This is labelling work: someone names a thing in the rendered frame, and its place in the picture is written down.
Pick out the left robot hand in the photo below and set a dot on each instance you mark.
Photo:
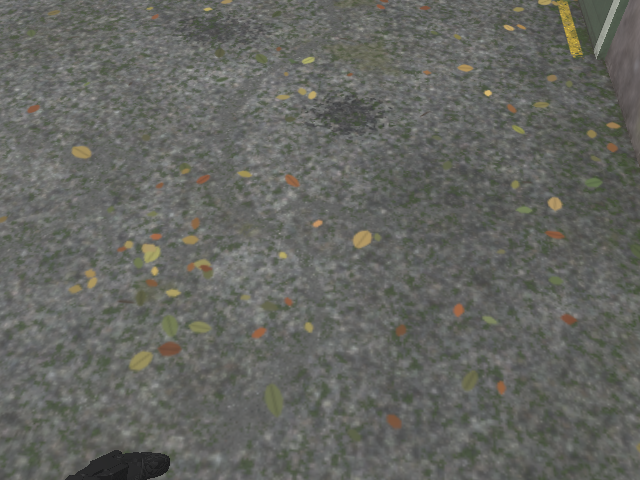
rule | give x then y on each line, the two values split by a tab
128	466

